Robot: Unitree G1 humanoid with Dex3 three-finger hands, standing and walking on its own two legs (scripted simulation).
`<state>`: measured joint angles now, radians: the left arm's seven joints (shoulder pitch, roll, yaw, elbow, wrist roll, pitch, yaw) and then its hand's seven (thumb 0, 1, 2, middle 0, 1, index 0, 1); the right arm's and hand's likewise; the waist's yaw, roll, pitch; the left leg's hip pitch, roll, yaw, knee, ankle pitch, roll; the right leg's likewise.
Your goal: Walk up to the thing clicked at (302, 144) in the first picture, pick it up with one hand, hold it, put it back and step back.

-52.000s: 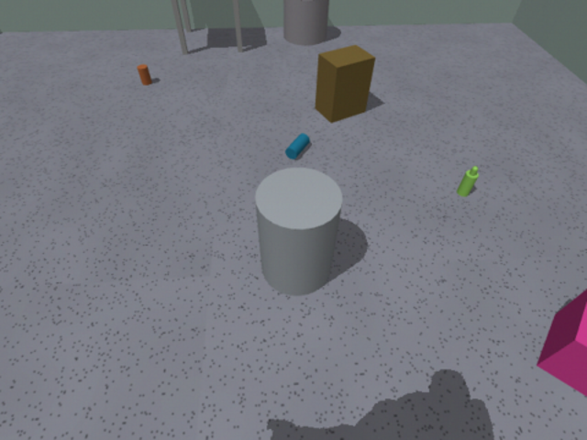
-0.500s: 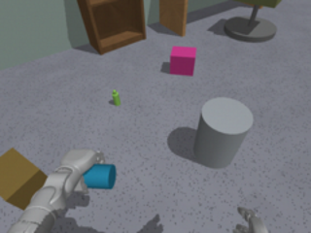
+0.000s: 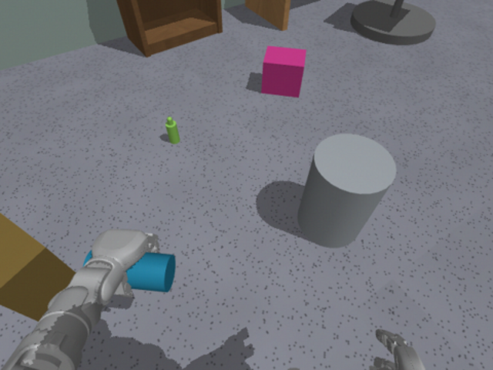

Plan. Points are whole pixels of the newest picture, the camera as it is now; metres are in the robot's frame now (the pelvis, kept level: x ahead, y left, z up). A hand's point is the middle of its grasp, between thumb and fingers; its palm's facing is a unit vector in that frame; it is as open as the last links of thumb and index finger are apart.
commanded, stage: crouch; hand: left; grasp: from above
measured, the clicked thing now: (131, 269) +0.32 +0.23 -0.10
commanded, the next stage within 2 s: lower in 1.56 s
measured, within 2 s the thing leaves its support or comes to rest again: neither
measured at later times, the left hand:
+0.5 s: hand (152, 282) +0.38 +0.25 -0.32, palm faces -0.45 +0.07 -0.89, open 9.8 cm
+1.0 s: hand (158, 291) +0.41 +0.27 -0.49, palm faces -0.47 +0.02 -0.88, open 9.8 cm
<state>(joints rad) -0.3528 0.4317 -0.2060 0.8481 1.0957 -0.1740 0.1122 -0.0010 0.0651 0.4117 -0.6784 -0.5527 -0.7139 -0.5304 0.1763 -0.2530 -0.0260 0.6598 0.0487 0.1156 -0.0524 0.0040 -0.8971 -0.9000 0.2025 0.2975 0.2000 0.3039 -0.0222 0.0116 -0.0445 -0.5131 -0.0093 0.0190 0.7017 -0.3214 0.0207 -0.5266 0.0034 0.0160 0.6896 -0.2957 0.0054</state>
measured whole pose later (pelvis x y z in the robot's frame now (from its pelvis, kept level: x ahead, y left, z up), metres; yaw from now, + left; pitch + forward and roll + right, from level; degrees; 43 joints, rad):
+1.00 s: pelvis -0.06 +0.00 -0.33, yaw -3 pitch +39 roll -7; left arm -0.91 0.70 0.07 1.30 1.30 -0.26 0.31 0.00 0.04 0.43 -0.68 -0.58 -0.72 -0.55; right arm 0.15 -0.27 -0.01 0.70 -0.10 -0.04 0.12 0.00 -0.92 -0.91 0.20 0.30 0.20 0.30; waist -0.20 0.01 -0.13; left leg -2.10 -0.01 -0.06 2.12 -0.70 0.03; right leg -2.05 0.00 -0.08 2.04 -0.66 0.01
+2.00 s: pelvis -0.07 +0.01 -0.42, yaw -8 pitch +34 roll -11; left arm -1.05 0.96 0.12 1.52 1.39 -0.37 0.37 0.00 0.05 0.40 -0.71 -0.54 -0.74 -0.52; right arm 0.14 -0.29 0.14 0.68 -0.15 -0.02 0.15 0.00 -0.92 -0.91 0.20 0.30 0.20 0.30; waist -0.29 -0.05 0.02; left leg -2.34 0.00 -0.12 2.44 -0.72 0.05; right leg -2.26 0.01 -0.14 2.30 -0.65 0.02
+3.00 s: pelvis -0.07 +0.01 -0.45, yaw -12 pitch +29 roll -15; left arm -1.04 1.12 0.18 1.61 1.41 -0.36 0.47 0.00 0.06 0.39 -0.69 -0.55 -0.73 -0.52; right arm 0.12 -0.33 0.26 0.60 -0.21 -0.10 0.16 0.00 -0.91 -0.90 0.20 0.30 0.20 0.30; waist -0.35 -0.13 0.15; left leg -2.36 0.01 -0.20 2.55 -0.73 0.04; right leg -2.26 0.03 -0.21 2.35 -0.63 0.03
